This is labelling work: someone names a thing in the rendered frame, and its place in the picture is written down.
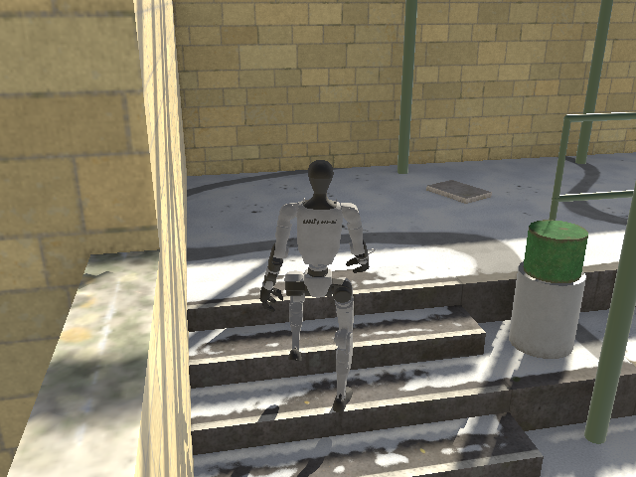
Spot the robot right upper arm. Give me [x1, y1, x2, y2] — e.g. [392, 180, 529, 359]
[341, 203, 365, 255]

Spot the robot right shin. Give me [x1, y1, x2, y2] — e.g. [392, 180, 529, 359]
[336, 332, 353, 399]

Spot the right robot hand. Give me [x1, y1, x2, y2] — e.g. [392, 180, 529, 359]
[346, 257, 369, 273]

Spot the robot left forearm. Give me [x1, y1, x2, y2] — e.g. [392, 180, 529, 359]
[262, 244, 283, 290]

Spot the left robot hand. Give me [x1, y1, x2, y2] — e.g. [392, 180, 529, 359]
[259, 286, 283, 312]

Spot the robot left upper arm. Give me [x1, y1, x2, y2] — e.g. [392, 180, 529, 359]
[273, 202, 299, 259]

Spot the robot right forearm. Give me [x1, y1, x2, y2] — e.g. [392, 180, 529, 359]
[355, 240, 369, 264]

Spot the robot left foot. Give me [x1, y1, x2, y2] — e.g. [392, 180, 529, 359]
[288, 348, 302, 362]

